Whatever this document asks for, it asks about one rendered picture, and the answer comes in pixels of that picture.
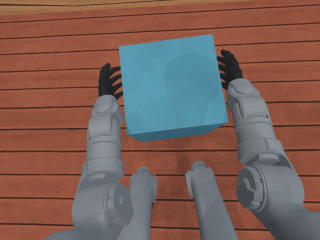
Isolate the right robot shin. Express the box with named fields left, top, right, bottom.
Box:
left=191, top=160, right=216, bottom=180

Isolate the robot left forearm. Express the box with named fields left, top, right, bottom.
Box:
left=71, top=94, right=125, bottom=222

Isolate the robot left thigh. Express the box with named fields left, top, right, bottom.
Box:
left=116, top=171, right=158, bottom=240

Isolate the left robot upper arm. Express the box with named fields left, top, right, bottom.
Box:
left=44, top=181, right=134, bottom=240

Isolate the carton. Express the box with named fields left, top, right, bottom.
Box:
left=119, top=34, right=229, bottom=142

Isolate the right robot upper arm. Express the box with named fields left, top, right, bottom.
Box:
left=236, top=164, right=320, bottom=240

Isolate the robot right hand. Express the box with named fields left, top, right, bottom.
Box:
left=216, top=49, right=243, bottom=91

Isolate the robot left hand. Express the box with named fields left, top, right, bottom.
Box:
left=98, top=63, right=123, bottom=100

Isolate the robot right forearm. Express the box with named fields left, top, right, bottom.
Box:
left=226, top=78, right=305, bottom=199

